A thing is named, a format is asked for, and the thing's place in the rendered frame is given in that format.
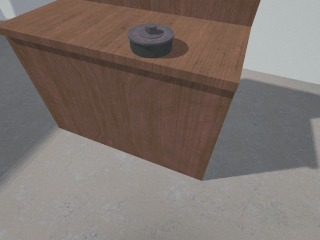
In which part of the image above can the pot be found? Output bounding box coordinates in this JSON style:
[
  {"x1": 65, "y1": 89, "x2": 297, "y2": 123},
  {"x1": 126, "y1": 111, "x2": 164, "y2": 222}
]
[{"x1": 129, "y1": 40, "x2": 173, "y2": 58}]

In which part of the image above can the lid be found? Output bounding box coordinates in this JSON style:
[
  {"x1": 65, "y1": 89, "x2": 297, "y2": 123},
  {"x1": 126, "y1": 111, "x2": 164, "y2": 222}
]
[{"x1": 127, "y1": 23, "x2": 174, "y2": 46}]

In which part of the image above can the table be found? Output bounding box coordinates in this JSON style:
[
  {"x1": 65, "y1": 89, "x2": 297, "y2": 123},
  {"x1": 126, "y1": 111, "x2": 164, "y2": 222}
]
[{"x1": 0, "y1": 0, "x2": 261, "y2": 181}]

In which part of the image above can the knob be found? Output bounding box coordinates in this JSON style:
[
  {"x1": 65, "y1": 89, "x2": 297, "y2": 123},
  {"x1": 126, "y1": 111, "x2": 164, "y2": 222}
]
[{"x1": 145, "y1": 23, "x2": 157, "y2": 33}]

